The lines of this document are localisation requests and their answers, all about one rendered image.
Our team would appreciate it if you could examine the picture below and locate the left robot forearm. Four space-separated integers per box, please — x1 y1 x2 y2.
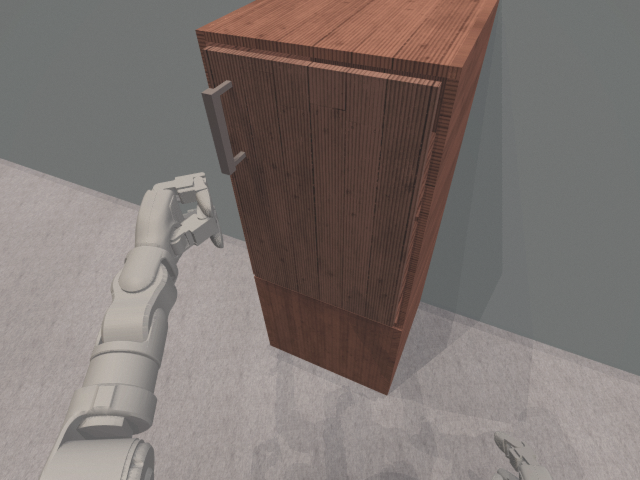
38 246 178 480

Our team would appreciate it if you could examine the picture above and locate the robot left upper arm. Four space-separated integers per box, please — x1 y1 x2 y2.
43 438 155 480

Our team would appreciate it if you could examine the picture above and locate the right robot hand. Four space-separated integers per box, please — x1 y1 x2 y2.
492 431 553 480

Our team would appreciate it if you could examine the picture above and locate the cupboard door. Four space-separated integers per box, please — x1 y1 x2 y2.
202 46 442 327

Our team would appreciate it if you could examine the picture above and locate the handle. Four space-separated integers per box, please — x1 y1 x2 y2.
201 80 246 175

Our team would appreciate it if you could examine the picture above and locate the left robot hand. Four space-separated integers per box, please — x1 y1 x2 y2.
135 172 224 264

